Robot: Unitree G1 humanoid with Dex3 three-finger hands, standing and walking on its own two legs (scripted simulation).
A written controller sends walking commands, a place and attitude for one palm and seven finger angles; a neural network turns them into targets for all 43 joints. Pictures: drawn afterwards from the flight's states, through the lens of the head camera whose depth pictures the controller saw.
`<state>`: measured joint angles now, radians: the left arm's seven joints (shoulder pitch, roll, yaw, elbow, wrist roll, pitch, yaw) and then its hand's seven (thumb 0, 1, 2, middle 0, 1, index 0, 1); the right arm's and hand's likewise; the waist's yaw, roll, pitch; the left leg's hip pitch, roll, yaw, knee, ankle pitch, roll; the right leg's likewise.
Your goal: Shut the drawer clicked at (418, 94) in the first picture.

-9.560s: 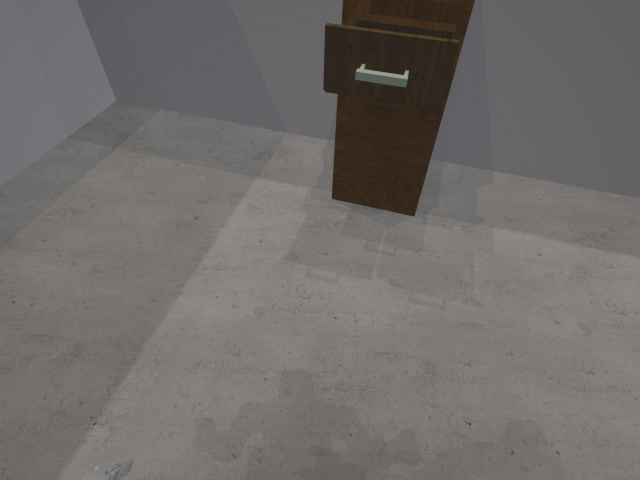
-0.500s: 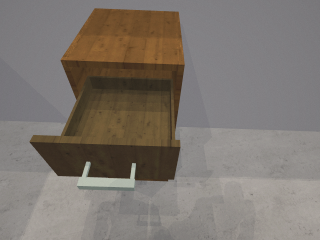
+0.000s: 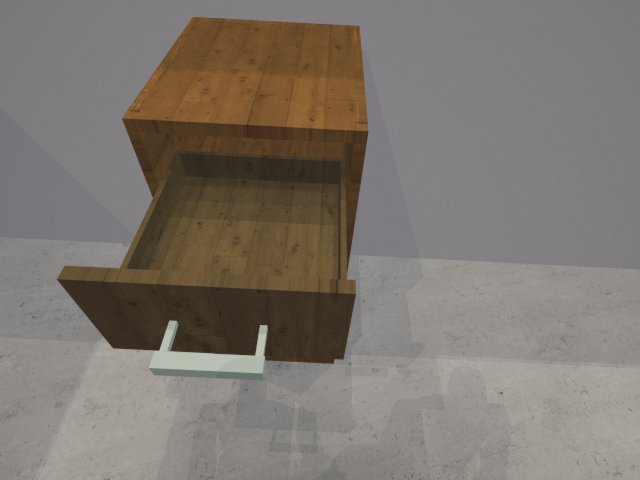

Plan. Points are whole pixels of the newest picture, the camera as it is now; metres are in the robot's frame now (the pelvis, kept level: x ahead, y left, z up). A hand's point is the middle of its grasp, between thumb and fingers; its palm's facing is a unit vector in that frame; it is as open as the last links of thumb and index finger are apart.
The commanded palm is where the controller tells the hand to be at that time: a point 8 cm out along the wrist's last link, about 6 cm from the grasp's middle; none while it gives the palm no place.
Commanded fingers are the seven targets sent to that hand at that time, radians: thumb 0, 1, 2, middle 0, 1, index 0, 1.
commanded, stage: look again from close up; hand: left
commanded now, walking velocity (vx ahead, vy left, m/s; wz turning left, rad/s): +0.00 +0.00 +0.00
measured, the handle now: (213, 348) +0.27 +0.16 +0.00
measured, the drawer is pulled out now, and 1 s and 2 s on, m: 0.30 0.27 0.27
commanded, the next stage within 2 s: raise the hand and make a fist in 0.18 s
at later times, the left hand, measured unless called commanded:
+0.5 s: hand (190, 439) +0.17 +0.16 -0.02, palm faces +0.20 -0.97 -0.15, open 6.9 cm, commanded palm +0.08 +0.20 -0.05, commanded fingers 0.00 0.90 0.90 -0.44 -0.56 -0.44 -0.56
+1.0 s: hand out of the picture +0.11 +0.11 +0.00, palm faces -0.06 -1.00 -0.02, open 4.4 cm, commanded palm +0.08 +0.19 +0.01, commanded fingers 0.00 0.90 0.90 -0.94 -1.10 -0.94 -1.10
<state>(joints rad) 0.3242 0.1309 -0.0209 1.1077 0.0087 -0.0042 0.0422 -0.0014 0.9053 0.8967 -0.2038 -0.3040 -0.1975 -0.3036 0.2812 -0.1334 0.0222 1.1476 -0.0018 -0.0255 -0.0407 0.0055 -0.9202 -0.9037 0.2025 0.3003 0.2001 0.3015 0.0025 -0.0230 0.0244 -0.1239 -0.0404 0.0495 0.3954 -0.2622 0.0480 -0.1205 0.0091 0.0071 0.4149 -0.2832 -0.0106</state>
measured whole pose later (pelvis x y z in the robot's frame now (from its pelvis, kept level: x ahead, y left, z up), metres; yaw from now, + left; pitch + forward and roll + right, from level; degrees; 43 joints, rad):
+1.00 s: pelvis -0.05 -0.04 -0.06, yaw +3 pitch +8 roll +0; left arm 0.56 0.20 0.01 -0.18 -0.23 -0.28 -0.27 0.01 0.90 0.90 -0.75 -0.90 -0.74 -0.90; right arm 0.23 -0.18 0.06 0.51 0.04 -0.19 -0.06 0.01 -0.91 -0.90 0.21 0.30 0.21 0.30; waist 0.01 0.04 -0.13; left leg -0.69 0.00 -0.03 0.99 -0.44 0.00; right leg -0.65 0.03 -0.09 0.97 -0.48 -0.07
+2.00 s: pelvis -0.03 -0.01 -0.04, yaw +3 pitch +2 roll -1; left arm 0.82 0.18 -0.06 -0.67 -0.16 -0.05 -0.11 0.01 0.90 0.90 -1.40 -1.60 -1.40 -1.60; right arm 0.27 -0.22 0.05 0.49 0.06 -0.21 -0.02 0.01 -0.91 -0.90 0.21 0.30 0.20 0.30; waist 0.01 0.06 -0.11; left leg -0.44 -0.02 0.00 0.82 -0.42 0.04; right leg -0.39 0.02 -0.05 0.79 -0.44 -0.02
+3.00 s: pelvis -0.03 -0.03 -0.05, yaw +3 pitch +8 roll +0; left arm 0.59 0.16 -0.02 -0.28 -0.18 -0.30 -0.14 0.01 0.90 0.90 -1.40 -1.60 -1.40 -1.60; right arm 0.24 -0.24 0.03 0.53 0.03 -0.23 -0.03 0.01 -0.91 -0.90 0.20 0.30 0.20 0.30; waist -0.01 0.05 -0.10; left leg -0.59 -0.01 -0.02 0.90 -0.44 0.01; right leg -0.55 0.03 -0.08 0.89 -0.47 -0.05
